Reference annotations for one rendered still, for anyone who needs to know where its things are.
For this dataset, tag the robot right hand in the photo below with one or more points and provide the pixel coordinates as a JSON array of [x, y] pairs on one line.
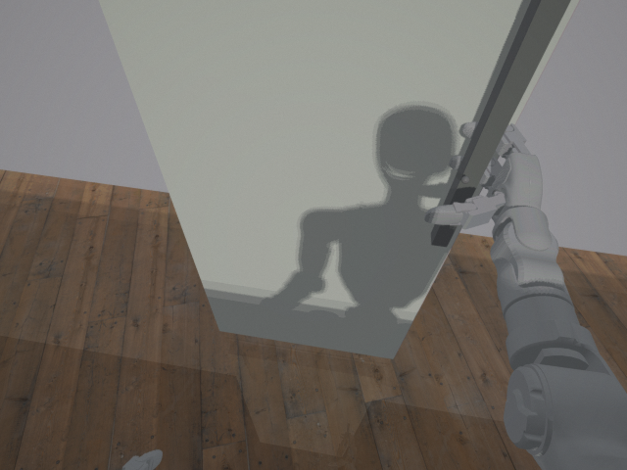
[[519, 181]]

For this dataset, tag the right robot upper arm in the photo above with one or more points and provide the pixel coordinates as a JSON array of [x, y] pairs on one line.
[[567, 419]]

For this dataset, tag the right robot forearm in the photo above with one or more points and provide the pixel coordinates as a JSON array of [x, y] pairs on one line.
[[542, 325]]

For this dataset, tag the handle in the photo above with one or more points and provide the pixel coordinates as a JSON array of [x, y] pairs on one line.
[[526, 52]]

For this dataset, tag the robot left hand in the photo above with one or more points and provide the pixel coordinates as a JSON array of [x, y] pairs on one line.
[[148, 461]]

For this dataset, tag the fridge door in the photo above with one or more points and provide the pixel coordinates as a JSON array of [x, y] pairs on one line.
[[302, 143]]

